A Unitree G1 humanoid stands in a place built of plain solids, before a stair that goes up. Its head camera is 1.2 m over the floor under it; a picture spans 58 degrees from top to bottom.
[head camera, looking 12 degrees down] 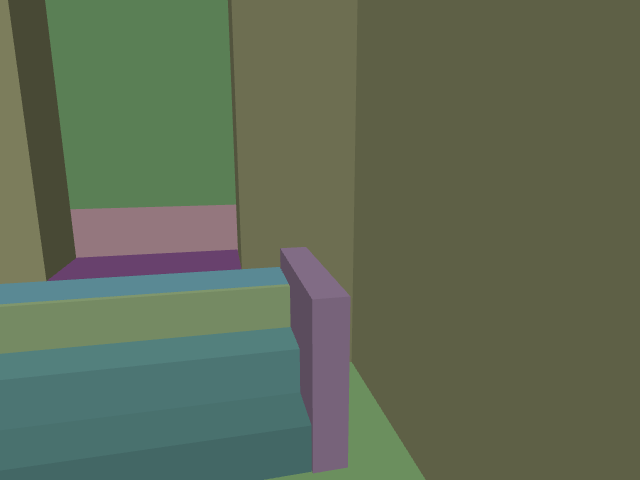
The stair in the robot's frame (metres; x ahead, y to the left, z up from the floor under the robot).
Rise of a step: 0.20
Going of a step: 0.23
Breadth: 1.30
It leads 13 degrees to the left of straight ahead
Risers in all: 3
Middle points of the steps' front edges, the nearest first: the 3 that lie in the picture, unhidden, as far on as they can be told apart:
1.27 0.66 0.20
1.50 0.71 0.39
1.72 0.77 0.59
